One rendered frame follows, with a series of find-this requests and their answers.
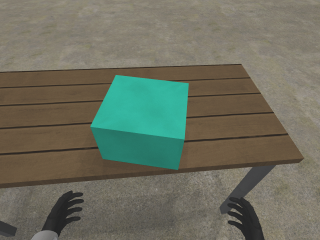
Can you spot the robot right hand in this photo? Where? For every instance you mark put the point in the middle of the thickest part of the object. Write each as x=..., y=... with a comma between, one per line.
x=250, y=226

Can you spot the carton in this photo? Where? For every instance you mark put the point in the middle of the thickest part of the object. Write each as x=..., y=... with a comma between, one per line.
x=142, y=121

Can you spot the robot left forearm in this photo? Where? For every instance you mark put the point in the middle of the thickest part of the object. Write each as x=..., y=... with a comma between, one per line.
x=45, y=235

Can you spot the robot left hand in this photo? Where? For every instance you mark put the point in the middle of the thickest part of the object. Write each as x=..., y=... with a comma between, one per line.
x=57, y=220

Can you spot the table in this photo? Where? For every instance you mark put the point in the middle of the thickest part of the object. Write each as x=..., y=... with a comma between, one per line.
x=46, y=138

